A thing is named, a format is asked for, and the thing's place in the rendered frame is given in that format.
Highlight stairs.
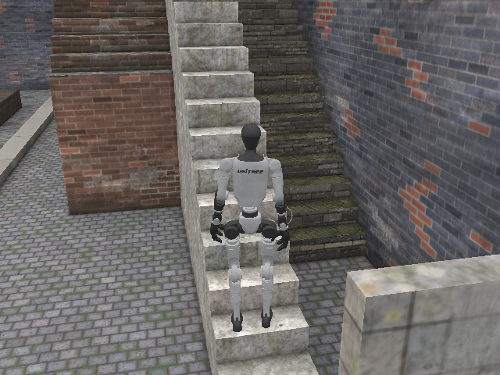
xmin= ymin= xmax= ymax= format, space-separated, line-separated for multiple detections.
xmin=165 ymin=0 xmax=319 ymax=375

